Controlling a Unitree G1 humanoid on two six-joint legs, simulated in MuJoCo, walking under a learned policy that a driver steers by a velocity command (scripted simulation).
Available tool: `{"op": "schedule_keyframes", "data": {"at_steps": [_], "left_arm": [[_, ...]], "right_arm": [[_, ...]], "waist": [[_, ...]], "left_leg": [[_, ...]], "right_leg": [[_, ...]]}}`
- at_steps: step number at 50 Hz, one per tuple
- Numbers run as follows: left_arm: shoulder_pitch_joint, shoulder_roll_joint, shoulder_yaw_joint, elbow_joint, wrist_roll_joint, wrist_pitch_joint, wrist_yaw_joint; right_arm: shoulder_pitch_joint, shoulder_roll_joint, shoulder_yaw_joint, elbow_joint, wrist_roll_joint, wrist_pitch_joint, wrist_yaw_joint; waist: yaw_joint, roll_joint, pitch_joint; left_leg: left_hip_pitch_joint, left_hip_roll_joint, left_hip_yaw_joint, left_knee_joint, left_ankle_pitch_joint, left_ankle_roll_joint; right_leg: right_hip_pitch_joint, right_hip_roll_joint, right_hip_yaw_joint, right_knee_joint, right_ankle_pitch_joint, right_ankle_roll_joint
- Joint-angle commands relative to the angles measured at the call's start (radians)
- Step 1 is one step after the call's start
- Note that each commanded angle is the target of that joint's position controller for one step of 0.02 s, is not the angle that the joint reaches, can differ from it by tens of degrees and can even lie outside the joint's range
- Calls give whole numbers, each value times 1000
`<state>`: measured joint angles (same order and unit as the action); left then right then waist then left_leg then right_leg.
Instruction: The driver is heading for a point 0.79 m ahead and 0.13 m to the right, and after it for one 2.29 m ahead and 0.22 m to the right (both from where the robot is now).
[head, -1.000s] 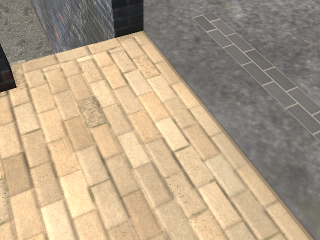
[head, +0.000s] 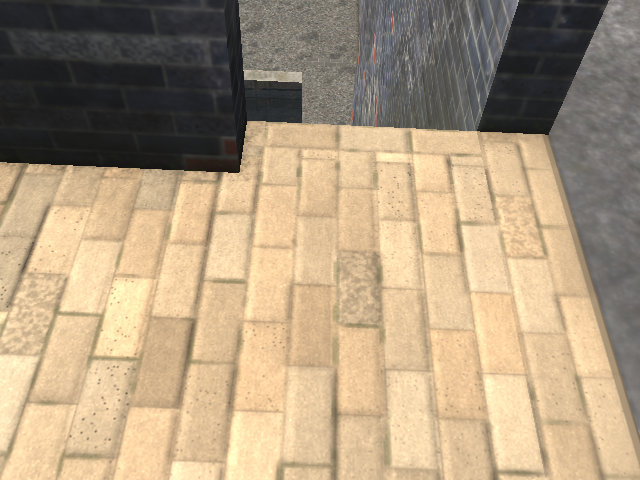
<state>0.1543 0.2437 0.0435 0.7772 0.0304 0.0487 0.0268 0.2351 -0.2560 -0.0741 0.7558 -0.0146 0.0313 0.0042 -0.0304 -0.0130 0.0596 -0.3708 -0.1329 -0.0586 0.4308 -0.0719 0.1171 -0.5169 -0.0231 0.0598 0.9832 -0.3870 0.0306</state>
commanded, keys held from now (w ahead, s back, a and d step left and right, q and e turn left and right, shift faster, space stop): q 0.06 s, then no key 0.02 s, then w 0.12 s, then w+e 0.80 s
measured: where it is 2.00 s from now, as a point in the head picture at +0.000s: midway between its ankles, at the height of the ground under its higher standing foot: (405, 323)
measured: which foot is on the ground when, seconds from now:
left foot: down 0.00-0.22, up 0.24-0.60, down 0.62-1.00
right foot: up 0.00-0.20, down 0.22-0.62, up 0.64-1.00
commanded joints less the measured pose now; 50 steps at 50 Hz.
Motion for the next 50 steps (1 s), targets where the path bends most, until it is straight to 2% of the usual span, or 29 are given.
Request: {"op": "schedule_keyframes", "data": {"at_steps": [1,4,6,8,9,10,11,12,13,14,15,17,20,25,27,28,29,30,31,32,33,34,35,36,37,40,44,48,50], "left_arm": [[35,89,23,-51,-4,0,5],[34,86,21,-54,-11,-9,8],[71,92,19,-49,-9,-19,2],[134,90,16,-37,-15,-30,-4],[194,82,14,-20,-16,-36,-3],[275,79,13,6,-9,-45,4],[299,122,20,22,0,-56,17],[261,199,31,1,10,-65,16],[203,204,42,16,14,-69,10],[140,174,35,13,-4,-79,5],[110,155,33,11,-15,-88,-7],[145,132,28,22,-24,-99,-26],[273,125,36,74,-21,-108,-32],[377,156,55,114,-10,-110,-26],[372,162,61,114,-5,-107,-28],[353,163,64,109,-6,-105,-28],[320,166,67,102,-12,-103,-28],[295,157,68,93,-20,-108,-26],[250,134,64,66,-32,-119,-28],[247,29,38,15,-58,-128,-30],[240,96,47,10,-30,-115,-24],[220,116,54,28,-11,-105,-30],[202,87,50,38,-6,-102,-45],[193,74,50,42,-4,-95,-57],[175,75,52,36,5,-86,-67],[117,56,45,4,10,-71,-85],[-36,33,24,-68,8,-69,-107],[-166,34,4,-123,6,-69,-127],[-164,51,6,-131,10,-67,-119]], "right_arm": [[15,-157,-44,-62,-4,-1,-3],[17,-159,-47,-62,-9,2,-2],[20,-157,-47,-58,-10,4,-1],[1,-148,-45,-54,-14,11,2],[-19,-141,-44,-53,-9,16,1],[-48,-124,-40,-59,-3,16,-5],[-26,-63,-24,-56,6,11,-14],[-21,0,-3,-77,22,-7,-14],[-78,-102,-23,-78,-17,-27,-8],[-42,-114,-28,-65,-23,-37,10],[-2,-126,-28,-41,-34,-44,25],[-4,-106,-20,-21,-48,-48,40],[-145,-55,5,-67,-28,-53,40],[-273,-48,20,-104,-11,-73,28],[-274,-52,22,-113,-4,-81,23],[-240,-53,22,-107,1,-88,17],[-175,-50,22,-88,3,-96,9],[-89,-74,13,-62,-2,-108,-6],[47,-149,-7,-38,-17,-120,-27],[177,-270,-33,-30,-39,-114,-42],[190,-273,-43,-2,-36,-102,-43],[124,-179,-18,-16,-32,-103,-33],[65,-114,-1,-23,-23,-108,-25],[38,-78,12,-25,-22,-114,-23],[44,-64,18,-15,-18,-120,-24],[100,-67,17,22,-8,-138,-18],[113,-59,21,51,-6,-143,-13],[136,-110,11,78,-5,-142,-17],[162,-134,7,97,-4,-135,-22]], "waist": [[5,119,-110],[0,121,-114],[8,144,-150],[40,164,-136],[76,157,-112],[123,144,-75],[119,-52,-49],[97,-253,-55],[67,-100,75],[0,-59,65],[-22,-59,30],[3,-95,-6],[71,-133,37],[134,-148,18],[123,-159,6],[99,-157,-7],[54,-137,-24],[10,-97,-68],[-62,-3,-148],[-110,241,-282],[-87,245,-230],[-46,123,-101],[-19,86,-27],[0,98,-1],[8,126,15],[18,132,-19],[21,123,15],[7,108,44],[17,99,19]], "left_leg": [[104,257,-377,-210,-306,95],[112,254,-407,-203,-315,87],[88,241,-420,-225,-458,88],[-8,223,-420,-253,-561,74],[-72,199,-403,-251,-591,52],[-163,145,-357,-220,-613,-2],[-245,68,-252,22,-618,-49],[-362,-65,-52,306,-482,-67],[-381,6,-136,394,-305,-70],[-330,34,-122,444,-210,-75],[-298,58,-60,482,-165,-90],[-263,86,31,526,-144,-117],[-299,114,62,408,-123,-150],[-208,92,81,185,-202,-161],[-118,75,86,116,-251,-146],[-29,66,83,61,-232,-137],[107,58,82,-27,-165,-126],[304,86,55,-73,-113,-110],[533,232,-74,-99,-204,-77],[763,510,-406,-169,-474,-2],[627,598,-592,-225,-576,67],[515,538,-495,-234,-576,65],[423,476,-367,-254,-447,46],[376,428,-257,-272,-322,21],[357,394,-177,-278,-208,10],[386,372,-40,-249,154,13],[333,356,97,-267,285,16],[299,359,190,-276,347,-6],[374,375,225,-188,584,-17]], "right_leg": [[1,24,-3,-58,11,4],[40,42,-2,-130,-3,-9],[133,64,-34,-192,-51,-24],[285,96,-73,-314,-103,-58],[386,105,-91,-440,-68,-86],[512,101,-106,-614,-8,-120],[554,-47,65,-765,-143,-144],[529,-343,512,-912,-444,-225],[360,-342,570,-937,-426,-261],[335,-281,488,-914,-331,-237],[349,-226,407,-896,-239,-212],[354,-148,317,-889,-148,-206],[398,-127,299,-882,-46,-227],[454,-128,318,-803,90,-249],[419,-129,335,-752,142,-251],[382,-125,344,-722,186,-240],[322,-105,336,-673,234,-219],[223,-66,306,-595,260,-187],[79,-4,236,-417,188,-148],[-143,109,68,-128,-75,-103],[-231,79,7,35,-156,-109],[-239,18,38,107,-85,-123],[-226,-7,33,112,-6,-117],[-205,-24,23,98,42,-108],[-208,-32,8,99,73,-97],[-251,-27,-19,135,147,-77],[-254,-33,-61,-17,280,-63],[-87,-14,-150,-277,349,-104],[-21,27,-188,-333,297,-144]]}}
